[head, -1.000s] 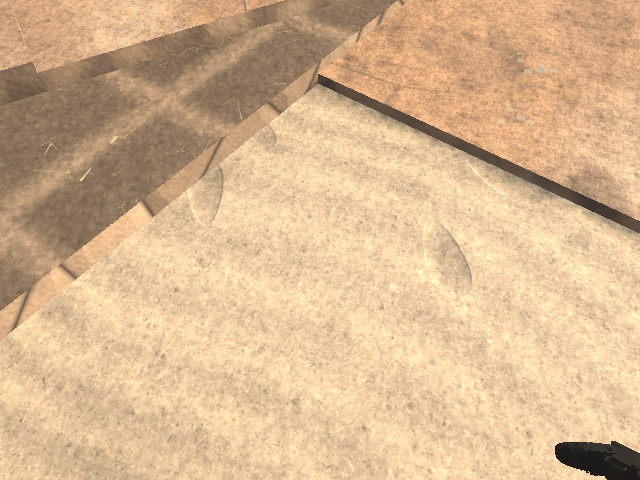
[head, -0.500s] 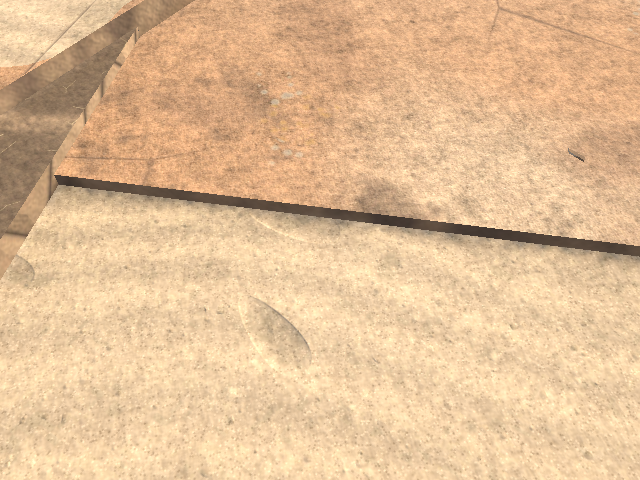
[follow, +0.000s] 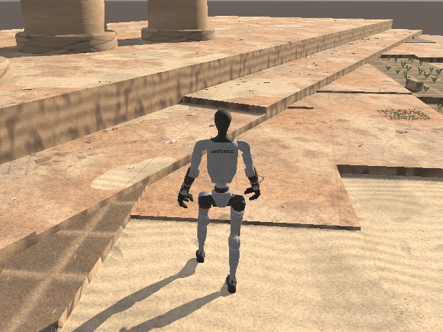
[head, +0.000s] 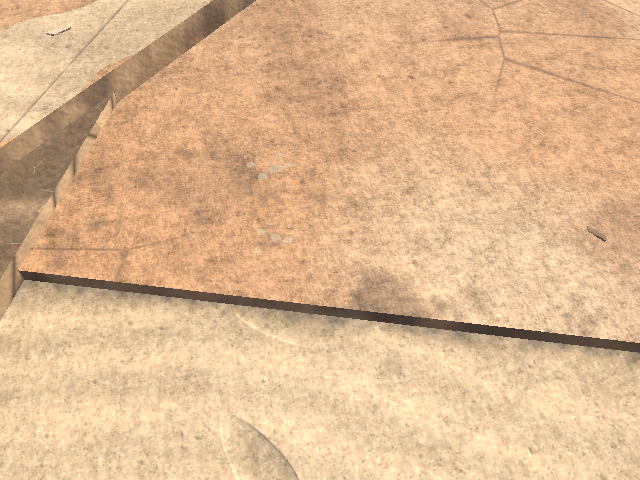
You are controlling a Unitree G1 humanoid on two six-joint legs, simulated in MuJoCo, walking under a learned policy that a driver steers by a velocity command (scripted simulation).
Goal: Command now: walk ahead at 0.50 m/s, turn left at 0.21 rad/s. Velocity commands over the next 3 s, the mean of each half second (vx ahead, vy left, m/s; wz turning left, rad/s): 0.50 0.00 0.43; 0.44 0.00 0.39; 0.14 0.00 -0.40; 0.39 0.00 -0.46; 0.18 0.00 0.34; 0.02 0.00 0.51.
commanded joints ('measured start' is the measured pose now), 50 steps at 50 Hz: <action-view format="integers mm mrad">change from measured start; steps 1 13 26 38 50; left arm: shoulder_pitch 48 -108 -308 -66 3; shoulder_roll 168 152 104 103 195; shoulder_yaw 49 18 13 35 54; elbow -5 -106 -163 -80 46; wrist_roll -2 -14 -8 11 -36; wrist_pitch -6 -68 -46 -32 0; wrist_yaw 5 -7 -4 10 9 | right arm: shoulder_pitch -143 175 223 138 -43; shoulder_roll -70 -153 -177 -126 -68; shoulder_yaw -10 -55 -65 -50 -25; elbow -106 -91 -67 -149 -182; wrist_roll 9 -2 14 7 -20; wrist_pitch -18 7 34 46 5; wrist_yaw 19 1 -44 -28 -3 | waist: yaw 45 -117 -124 -19 -29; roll -86 -56 38 -165 -155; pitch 59 -106 -36 -14 -63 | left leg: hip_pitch -22 729 449 -31 268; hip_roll -20 129 -6 -11 -101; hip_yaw -2 -468 -309 -94 -14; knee -65 -359 -340 555 -116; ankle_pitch -5 -331 -217 -464 -124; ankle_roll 33 320 221 22 17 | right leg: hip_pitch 18 -756 -457 -84 -87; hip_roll -317 -160 -99 -366 -297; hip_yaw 55 90 65 285 92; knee -70 995 288 -5 103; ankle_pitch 306 -133 312 30 593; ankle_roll -113 69 159 -73 -54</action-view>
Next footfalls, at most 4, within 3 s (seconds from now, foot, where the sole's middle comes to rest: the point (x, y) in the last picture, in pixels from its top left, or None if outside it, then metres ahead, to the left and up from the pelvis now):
0.16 left None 0.28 0.14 -0.78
0.62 right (364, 432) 0.59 -0.01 -0.78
1.06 left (218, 388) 0.67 0.32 -0.78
1.46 right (333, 382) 0.70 0.06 -0.78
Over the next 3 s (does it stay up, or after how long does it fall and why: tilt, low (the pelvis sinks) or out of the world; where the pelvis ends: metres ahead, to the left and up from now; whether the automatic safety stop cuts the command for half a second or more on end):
stays up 1.04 0.21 0.04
